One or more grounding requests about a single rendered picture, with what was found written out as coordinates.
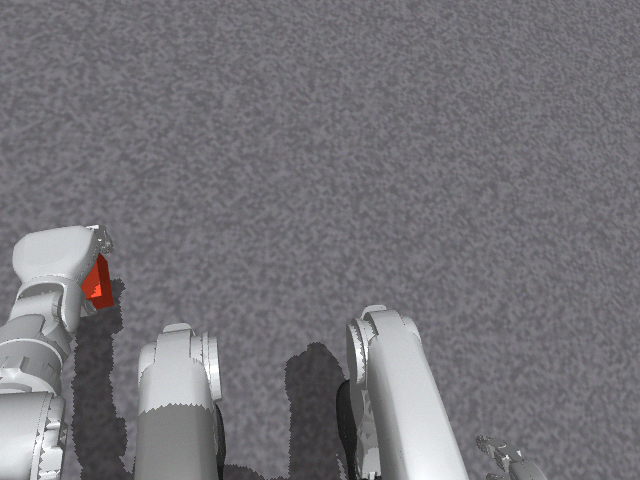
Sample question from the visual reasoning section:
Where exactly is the right robot hand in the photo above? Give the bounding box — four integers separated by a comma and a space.
476, 435, 548, 480

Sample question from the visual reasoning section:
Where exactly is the right robot foot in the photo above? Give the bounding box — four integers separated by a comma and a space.
336, 379, 382, 480

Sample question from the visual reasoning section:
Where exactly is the cube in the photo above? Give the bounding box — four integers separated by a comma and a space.
81, 252, 114, 309

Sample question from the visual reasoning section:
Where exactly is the left robot hand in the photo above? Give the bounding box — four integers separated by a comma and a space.
12, 225, 114, 317

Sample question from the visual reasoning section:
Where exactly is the left robot arm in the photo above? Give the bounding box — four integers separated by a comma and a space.
0, 276, 83, 480

